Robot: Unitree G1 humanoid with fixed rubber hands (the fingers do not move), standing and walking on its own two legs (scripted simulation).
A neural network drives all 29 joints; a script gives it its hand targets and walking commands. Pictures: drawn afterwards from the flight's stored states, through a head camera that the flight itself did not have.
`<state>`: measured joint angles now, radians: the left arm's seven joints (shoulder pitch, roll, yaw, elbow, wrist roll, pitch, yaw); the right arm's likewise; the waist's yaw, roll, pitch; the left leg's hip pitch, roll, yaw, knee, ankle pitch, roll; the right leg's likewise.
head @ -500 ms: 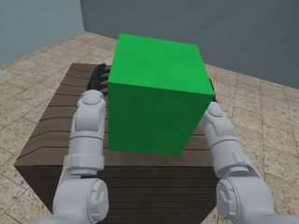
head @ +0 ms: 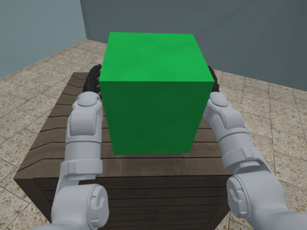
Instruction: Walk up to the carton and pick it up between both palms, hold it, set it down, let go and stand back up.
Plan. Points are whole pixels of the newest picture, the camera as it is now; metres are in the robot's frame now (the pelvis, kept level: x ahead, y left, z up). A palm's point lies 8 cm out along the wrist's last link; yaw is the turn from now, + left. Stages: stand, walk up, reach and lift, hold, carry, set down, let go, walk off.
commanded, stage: reach and lift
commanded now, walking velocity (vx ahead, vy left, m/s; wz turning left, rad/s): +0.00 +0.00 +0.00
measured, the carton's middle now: (152, 96) +0.40 -0.01 +0.19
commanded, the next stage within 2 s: hold in 0.38 s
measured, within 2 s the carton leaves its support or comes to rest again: neither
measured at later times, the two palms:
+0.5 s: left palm (89, 89) +0.37 +0.14 +0.23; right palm (213, 87) +0.37 -0.16 +0.23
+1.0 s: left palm (83, 85) +0.36 +0.15 +0.24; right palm (213, 79) +0.37 -0.15 +0.26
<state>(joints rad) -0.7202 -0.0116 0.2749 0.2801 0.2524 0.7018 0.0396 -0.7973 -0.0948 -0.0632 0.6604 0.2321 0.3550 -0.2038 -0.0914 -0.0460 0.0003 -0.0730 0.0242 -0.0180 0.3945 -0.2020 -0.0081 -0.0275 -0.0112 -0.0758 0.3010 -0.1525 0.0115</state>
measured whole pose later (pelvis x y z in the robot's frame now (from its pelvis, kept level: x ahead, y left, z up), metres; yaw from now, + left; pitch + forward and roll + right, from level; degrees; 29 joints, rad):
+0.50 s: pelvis +0.00 +0.00 +0.00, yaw +0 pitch -7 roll -1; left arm -0.72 0.00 0.29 0.20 0.24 0.79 0.02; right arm -0.82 -0.12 -0.02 0.57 0.31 0.47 -0.26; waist -0.10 -0.03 -0.02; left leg -0.07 0.03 -0.02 0.41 -0.21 -0.01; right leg -0.02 0.00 -0.07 0.31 -0.16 0.01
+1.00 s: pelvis +0.00 -0.01 +0.00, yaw +0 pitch -6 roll -1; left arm -0.79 0.03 0.30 0.27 0.23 0.85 0.01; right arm -0.90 -0.13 -0.03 0.64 0.32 0.54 -0.27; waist -0.08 -0.03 -0.08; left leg -0.10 0.03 -0.02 0.40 -0.20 -0.02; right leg -0.06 0.00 -0.07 0.32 -0.15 0.00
